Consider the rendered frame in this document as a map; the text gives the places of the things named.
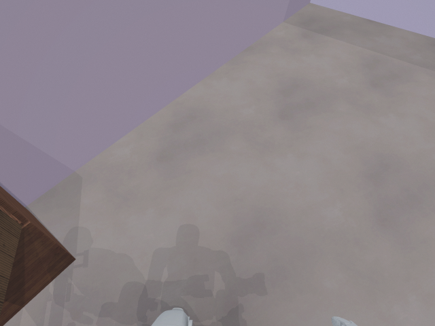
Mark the cupboard door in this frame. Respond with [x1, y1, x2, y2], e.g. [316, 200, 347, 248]
[0, 209, 22, 315]

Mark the left robot thigh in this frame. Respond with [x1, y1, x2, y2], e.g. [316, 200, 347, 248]
[152, 310, 193, 326]

